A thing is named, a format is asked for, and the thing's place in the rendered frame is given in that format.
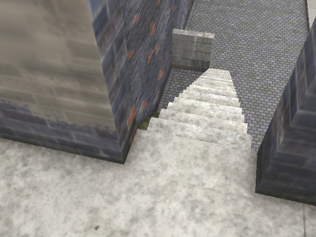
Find stairs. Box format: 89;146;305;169
147;68;252;150

